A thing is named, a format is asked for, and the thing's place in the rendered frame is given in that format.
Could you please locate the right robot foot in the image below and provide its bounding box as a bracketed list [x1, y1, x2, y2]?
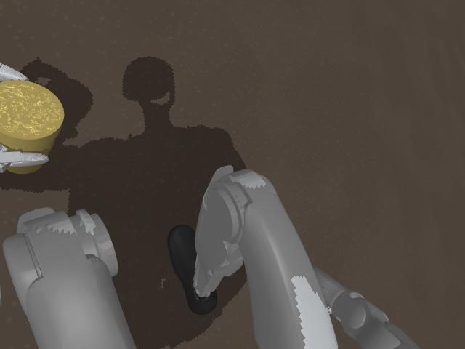
[167, 225, 217, 315]

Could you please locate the right robot arm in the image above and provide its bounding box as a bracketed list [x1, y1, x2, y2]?
[332, 290, 420, 349]

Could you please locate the cup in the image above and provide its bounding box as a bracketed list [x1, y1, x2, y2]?
[0, 80, 64, 174]

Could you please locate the left robot hand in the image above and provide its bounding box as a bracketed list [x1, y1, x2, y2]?
[0, 63, 49, 173]

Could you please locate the right robot hand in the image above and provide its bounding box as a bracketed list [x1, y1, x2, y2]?
[312, 266, 348, 315]

